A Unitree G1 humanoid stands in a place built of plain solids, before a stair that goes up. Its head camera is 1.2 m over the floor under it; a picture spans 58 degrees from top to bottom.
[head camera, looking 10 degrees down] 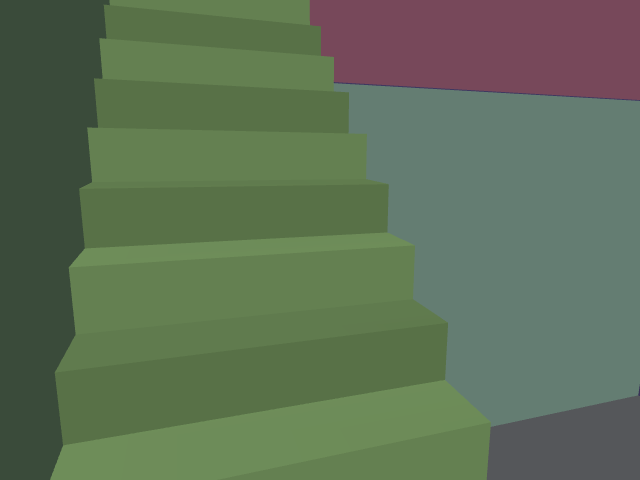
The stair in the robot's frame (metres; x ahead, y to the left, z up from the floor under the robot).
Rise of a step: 0.19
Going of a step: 0.20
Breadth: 1.09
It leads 17 degrees to the left of straight ahead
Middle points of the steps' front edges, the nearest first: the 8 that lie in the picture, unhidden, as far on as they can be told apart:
0.82 0.09 0.56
1.01 0.15 0.75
1.20 0.21 0.94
1.39 0.27 1.13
1.59 0.33 1.32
1.78 0.39 1.50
1.97 0.45 1.69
2.16 0.51 1.88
